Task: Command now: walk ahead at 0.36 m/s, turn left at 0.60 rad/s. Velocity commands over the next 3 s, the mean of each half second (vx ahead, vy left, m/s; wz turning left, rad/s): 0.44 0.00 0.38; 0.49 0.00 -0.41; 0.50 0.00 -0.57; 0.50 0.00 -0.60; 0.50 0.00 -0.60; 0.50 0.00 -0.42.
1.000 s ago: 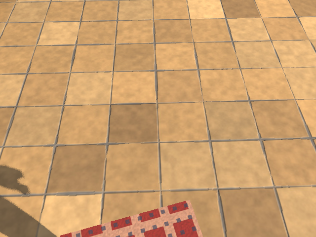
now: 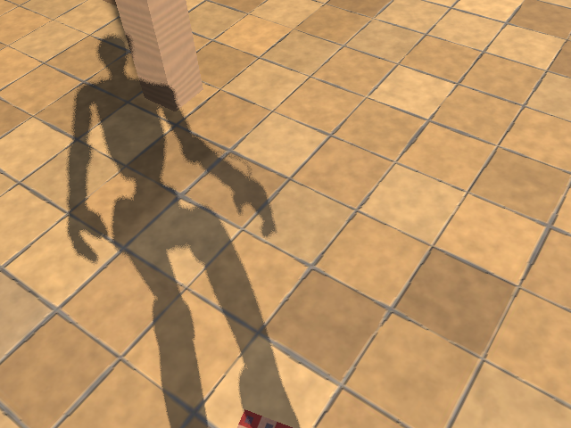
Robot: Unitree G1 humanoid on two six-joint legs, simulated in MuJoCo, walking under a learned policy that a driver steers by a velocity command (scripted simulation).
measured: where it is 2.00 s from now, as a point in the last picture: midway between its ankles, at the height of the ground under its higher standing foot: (332, 228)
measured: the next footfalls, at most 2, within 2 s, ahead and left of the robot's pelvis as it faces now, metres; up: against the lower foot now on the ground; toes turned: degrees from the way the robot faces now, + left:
left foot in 0.16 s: +0.14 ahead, +0.13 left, +0.00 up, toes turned +9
right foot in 0.68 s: +0.51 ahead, +0.07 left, +0.00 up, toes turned +2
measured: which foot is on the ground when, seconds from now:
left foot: up 0.00-0.14, down 0.16-0.70, up 0.72-1.00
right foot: down 0.00-0.18, up 0.20-0.66, down 0.68-1.00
